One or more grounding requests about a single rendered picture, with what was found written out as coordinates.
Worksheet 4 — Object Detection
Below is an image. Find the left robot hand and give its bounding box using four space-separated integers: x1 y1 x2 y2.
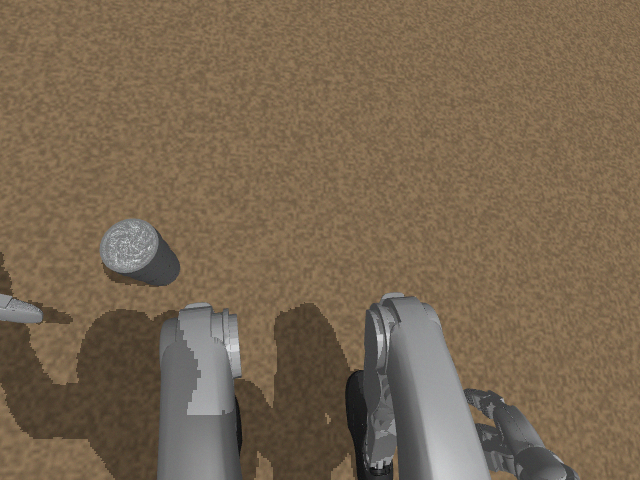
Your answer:
0 294 43 323

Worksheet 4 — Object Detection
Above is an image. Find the right robot arm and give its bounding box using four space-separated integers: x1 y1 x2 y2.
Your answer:
514 447 580 480

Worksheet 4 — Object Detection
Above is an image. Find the cup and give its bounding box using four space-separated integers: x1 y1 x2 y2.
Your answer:
100 218 180 286

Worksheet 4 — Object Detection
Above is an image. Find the right robot hand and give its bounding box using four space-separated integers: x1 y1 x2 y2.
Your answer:
463 389 545 478

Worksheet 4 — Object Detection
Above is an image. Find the right robot foot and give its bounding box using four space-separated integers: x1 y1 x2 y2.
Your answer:
345 370 393 480

